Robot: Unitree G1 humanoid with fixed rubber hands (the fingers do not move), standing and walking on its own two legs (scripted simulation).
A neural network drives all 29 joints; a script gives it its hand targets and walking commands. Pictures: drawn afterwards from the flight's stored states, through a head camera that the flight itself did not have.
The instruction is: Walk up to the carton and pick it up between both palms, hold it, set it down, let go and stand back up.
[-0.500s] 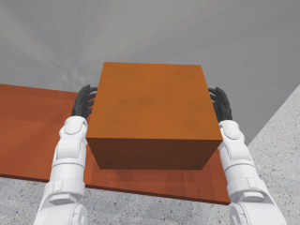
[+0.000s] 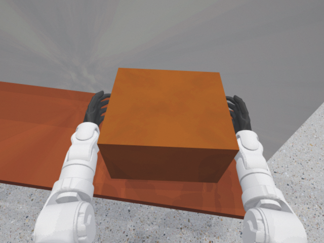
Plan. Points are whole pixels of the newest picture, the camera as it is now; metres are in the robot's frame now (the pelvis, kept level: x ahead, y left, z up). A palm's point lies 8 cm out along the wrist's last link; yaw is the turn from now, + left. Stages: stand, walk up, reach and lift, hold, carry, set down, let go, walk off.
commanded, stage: set down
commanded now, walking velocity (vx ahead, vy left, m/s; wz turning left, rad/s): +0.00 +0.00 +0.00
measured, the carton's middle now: (166, 124) +0.41 +0.01 +0.06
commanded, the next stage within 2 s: none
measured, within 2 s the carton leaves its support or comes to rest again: rests again in 1.34 s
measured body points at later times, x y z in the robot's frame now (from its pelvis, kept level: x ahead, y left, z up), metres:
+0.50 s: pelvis +0.01 +0.00 +0.00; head +0.06 +0.02 +0.45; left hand +0.42 +0.21 +0.05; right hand +0.42 -0.17 +0.06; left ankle -0.01 +0.12 -0.75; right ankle -0.02 -0.12 -0.75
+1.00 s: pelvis +0.01 +0.00 -0.01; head +0.09 +0.01 +0.44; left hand +0.43 +0.22 +0.01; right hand +0.43 -0.17 +0.03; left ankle -0.01 +0.12 -0.75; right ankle -0.02 -0.12 -0.75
